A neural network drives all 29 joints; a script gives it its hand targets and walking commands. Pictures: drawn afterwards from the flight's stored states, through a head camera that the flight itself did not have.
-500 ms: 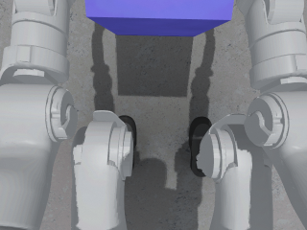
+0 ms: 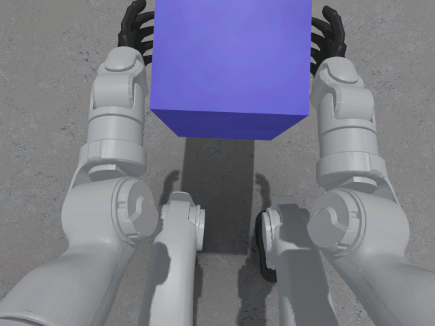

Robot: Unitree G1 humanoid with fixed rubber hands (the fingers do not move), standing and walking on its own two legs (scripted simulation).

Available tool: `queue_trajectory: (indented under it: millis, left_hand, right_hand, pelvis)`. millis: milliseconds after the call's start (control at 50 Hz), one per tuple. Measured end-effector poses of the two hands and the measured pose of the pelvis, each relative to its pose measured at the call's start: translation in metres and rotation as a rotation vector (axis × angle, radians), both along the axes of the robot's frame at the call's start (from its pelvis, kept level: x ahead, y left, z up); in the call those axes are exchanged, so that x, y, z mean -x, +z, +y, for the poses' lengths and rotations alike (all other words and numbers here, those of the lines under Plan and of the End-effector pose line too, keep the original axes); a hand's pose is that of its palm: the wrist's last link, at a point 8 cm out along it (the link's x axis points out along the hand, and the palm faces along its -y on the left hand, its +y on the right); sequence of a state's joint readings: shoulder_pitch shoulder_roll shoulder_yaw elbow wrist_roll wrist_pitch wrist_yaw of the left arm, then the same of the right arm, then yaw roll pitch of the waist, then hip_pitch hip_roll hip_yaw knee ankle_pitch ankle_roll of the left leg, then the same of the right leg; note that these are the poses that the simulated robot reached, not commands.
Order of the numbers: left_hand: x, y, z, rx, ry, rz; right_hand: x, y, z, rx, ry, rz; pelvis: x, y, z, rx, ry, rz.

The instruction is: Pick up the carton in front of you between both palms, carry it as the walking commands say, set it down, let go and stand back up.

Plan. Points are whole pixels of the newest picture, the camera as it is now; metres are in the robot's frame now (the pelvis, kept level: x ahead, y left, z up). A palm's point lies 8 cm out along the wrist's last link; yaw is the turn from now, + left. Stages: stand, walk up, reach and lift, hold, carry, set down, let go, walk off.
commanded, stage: reach and lift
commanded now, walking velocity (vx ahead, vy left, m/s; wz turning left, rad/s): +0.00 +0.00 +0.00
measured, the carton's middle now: (228, 74) +0.54 +0.03 -0.14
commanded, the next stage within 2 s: none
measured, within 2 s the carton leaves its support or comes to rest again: neither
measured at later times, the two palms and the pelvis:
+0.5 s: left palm (90, 27) +0.48 +0.17 +0.08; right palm (403, 34) +0.49 -0.13 +0.09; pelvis +0.04 +0.00 +0.12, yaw +1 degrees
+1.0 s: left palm out of the picture +0.43 +0.16 +0.23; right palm out of the picture +0.44 -0.14 +0.24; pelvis +0.09 +0.00 +0.25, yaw +2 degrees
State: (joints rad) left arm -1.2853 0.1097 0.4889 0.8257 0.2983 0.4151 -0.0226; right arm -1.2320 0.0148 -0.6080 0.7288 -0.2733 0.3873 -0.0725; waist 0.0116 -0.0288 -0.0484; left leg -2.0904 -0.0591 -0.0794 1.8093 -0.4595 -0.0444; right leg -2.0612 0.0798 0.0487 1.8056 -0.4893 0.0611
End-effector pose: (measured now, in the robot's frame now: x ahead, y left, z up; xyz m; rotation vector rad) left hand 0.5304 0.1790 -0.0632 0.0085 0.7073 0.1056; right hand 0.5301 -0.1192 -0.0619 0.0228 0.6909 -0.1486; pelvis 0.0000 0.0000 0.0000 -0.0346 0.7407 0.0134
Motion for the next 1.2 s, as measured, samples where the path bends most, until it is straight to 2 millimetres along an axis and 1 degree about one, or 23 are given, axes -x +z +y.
queue_trajectory:
  millis: [100,180,320,520,780,980,1100,1200]
  left_hand:
    - [0.003,0.019,-0.004,0.004,0.004,-0.015]
    - [0.010,0.039,-0.002,0.007,0.017,-0.021]
    - [0.025,0.086,0.000,0.018,0.034,-0.012]
    - [0.048,0.153,-0.008,0.026,0.034,-0.005]
    - [0.079,0.231,-0.013,0.028,0.049,-0.010]
    - [0.100,0.291,-0.018,0.028,0.053,-0.011]
    - [0.113,0.326,-0.019,0.025,0.054,-0.019]
    - [0.124,0.354,-0.021,0.021,0.059,-0.033]
  right_hand:
    - [0.003,0.019,-0.004,-0.006,-0.004,-0.015]
    - [0.006,0.040,-0.002,-0.010,0.004,-0.021]
    - [0.018,0.088,0.000,-0.007,0.014,-0.012]
    - [0.042,0.156,-0.008,-0.009,0.006,-0.005]
    - [0.070,0.233,-0.013,-0.011,0.016,-0.010]
    - [0.091,0.294,-0.018,-0.007,0.022,-0.010]
    - [0.103,0.328,-0.019,-0.006,0.027,-0.018]
    - [0.111,0.356,-0.021,0.007,0.046,-0.032]
  pelvis:
    - [-0.003,0.016,0.000,-0.006,-0.009,0.013]
    - [-0.010,0.033,0.000,-0.011,-0.010,0.014]
    - [-0.026,0.069,0.000,-0.012,-0.001,-0.014]
    - [-0.045,0.126,0.000,-0.017,0.004,-0.097]
    - [-0.063,0.195,-0.002,-0.029,0.005,-0.251]
    - [-0.083,0.246,-0.004,-0.035,0.011,-0.405]
    - [-0.095,0.271,-0.004,-0.040,0.014,-0.512]
    - [-0.102,0.288,-0.003,-0.044,0.017,-0.607]
